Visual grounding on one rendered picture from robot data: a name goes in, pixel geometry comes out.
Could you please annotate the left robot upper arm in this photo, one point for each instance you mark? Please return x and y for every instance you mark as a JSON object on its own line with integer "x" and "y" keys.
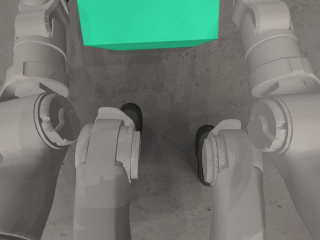
{"x": 35, "y": 134}

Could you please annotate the carton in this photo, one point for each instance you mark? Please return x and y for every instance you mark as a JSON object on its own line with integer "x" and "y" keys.
{"x": 123, "y": 25}

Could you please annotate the right robot upper arm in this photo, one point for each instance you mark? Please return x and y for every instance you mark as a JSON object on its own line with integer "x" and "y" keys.
{"x": 287, "y": 128}

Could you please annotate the left robot shin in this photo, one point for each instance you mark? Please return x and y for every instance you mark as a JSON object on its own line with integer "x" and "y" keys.
{"x": 82, "y": 144}

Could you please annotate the left robot thigh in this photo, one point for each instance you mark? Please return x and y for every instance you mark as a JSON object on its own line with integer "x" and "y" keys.
{"x": 103, "y": 182}

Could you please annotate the left robot forearm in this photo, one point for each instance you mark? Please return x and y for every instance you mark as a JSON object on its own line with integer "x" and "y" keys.
{"x": 40, "y": 50}

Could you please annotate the right robot forearm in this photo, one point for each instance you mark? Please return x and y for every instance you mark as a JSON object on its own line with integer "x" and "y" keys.
{"x": 271, "y": 49}

